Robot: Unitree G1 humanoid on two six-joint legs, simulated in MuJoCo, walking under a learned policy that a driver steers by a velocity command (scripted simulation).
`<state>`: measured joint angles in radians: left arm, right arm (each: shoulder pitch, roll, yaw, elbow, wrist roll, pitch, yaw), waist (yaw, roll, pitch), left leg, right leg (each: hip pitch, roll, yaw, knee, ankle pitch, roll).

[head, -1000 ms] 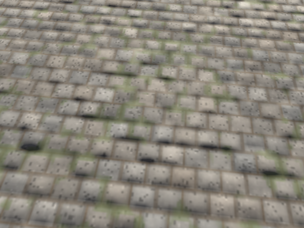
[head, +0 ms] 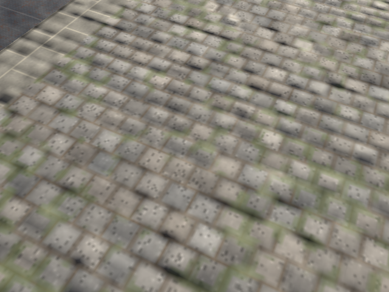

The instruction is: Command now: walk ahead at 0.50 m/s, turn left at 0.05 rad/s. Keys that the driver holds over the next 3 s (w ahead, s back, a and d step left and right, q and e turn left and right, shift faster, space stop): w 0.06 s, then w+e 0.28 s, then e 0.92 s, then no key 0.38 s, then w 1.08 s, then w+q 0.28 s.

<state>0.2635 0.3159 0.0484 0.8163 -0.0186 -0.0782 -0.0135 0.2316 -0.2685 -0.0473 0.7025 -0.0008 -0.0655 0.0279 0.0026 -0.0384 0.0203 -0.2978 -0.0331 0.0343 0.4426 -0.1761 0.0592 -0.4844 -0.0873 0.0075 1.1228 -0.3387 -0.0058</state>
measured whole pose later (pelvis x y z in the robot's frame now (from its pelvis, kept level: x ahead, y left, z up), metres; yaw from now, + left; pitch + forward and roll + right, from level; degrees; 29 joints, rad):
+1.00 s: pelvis +0.41 -0.06 +0.00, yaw -30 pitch +2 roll +0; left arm 0.18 0.35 0.08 0.65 -0.02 0.06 0.03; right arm 0.13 -0.26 -0.05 0.69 -0.02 -0.02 -0.03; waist 0.00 -0.04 0.03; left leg -0.34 0.00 -0.01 0.48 -0.17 0.01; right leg -0.50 0.08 0.09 1.14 -0.50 0.07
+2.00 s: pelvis +0.43 -0.15 +0.00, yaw -45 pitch +1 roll +0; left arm 0.36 0.27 0.06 0.78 0.00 -0.07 -0.02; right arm 0.25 -0.28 -0.05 0.80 0.03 -0.05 -0.01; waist 0.03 0.03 -0.01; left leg -0.40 0.03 -0.03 0.99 -0.42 0.03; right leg -0.16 0.05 -0.02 0.46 -0.33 -0.07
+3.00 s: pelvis +0.83 -0.51 -0.01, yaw -38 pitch +1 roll +0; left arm 0.13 0.25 0.04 0.73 0.00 -0.10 -0.02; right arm 0.36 -0.30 -0.05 0.87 0.03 -0.06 0.00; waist -0.03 0.03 0.04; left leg -0.37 0.01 -0.06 1.14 -0.41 0.03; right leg -0.36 -0.01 -0.07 0.49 -0.16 -0.03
